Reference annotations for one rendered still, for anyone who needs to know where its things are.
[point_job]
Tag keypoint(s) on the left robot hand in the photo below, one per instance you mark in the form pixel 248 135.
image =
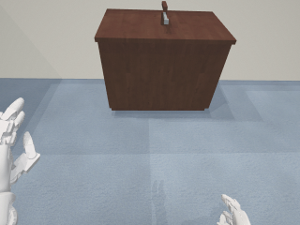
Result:
pixel 10 121

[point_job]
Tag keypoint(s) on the counter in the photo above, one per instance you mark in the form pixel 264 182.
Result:
pixel 151 66

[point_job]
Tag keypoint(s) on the robot left forearm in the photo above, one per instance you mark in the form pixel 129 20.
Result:
pixel 8 214

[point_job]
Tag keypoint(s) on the right robot hand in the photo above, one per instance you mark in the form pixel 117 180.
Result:
pixel 238 217

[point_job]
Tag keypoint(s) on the tap lever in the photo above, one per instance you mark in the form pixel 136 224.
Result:
pixel 166 20

